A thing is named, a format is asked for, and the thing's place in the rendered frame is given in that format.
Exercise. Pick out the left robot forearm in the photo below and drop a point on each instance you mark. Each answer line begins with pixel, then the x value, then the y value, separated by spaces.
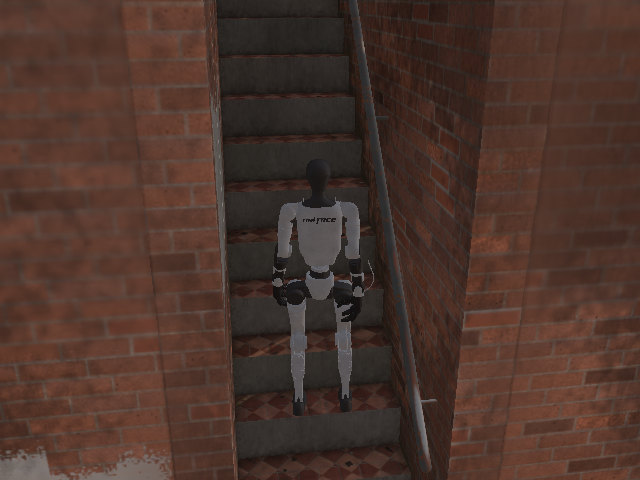
pixel 279 269

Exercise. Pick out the robot left hand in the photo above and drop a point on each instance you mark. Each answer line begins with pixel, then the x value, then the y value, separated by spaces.
pixel 279 293

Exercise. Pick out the robot left upper arm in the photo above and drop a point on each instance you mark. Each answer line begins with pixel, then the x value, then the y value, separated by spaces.
pixel 287 213

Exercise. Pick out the robot right foot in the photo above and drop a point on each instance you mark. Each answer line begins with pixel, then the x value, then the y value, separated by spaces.
pixel 345 404

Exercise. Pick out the right robot thigh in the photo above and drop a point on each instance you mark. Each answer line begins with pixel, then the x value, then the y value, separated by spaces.
pixel 341 289

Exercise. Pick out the right robot forearm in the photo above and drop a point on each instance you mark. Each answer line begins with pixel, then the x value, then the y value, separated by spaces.
pixel 357 275

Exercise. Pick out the robot right upper arm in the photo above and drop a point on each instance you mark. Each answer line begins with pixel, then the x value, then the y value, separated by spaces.
pixel 350 211

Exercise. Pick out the robot right hand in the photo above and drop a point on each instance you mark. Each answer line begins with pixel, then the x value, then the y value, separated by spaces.
pixel 354 310

